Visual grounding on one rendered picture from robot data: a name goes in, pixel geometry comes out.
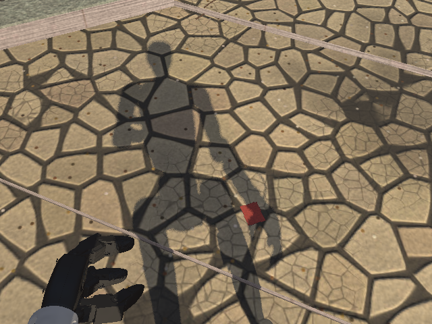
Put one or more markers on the robot left hand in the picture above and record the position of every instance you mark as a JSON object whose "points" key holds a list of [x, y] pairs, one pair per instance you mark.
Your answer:
{"points": [[72, 280]]}

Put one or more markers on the left robot forearm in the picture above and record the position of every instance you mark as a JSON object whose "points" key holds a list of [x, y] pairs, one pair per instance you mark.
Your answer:
{"points": [[54, 315]]}

